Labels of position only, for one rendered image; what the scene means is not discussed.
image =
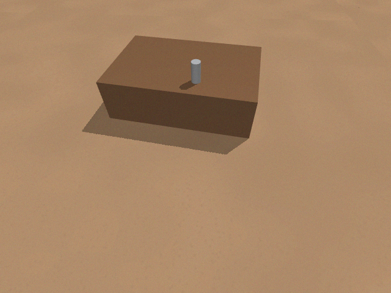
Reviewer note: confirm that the can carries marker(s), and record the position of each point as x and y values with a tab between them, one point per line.
195	71

